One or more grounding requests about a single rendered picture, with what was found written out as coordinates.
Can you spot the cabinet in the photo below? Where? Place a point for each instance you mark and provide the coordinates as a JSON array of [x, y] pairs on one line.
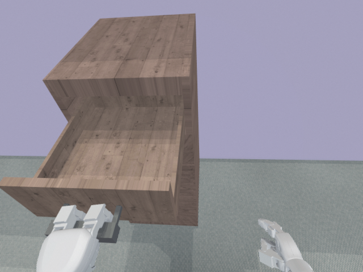
[[138, 56]]

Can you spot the right robot hand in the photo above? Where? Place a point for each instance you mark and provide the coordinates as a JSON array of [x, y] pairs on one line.
[[278, 253]]

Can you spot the handle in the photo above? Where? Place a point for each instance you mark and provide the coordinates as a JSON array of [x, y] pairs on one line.
[[107, 234]]

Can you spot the drawer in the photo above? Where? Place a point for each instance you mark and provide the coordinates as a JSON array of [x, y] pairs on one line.
[[115, 150]]

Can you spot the left robot hand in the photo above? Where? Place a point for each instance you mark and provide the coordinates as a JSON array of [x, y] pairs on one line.
[[73, 249]]

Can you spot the robot right forearm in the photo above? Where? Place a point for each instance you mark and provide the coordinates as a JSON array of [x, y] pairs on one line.
[[297, 265]]

